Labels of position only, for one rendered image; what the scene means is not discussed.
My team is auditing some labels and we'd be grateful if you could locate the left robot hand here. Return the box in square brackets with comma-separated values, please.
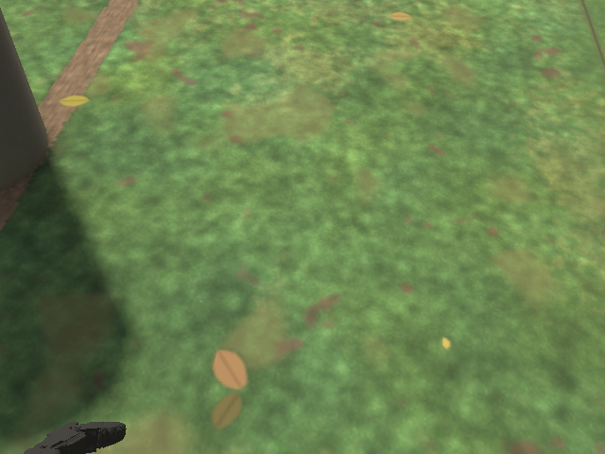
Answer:
[24, 421, 126, 454]

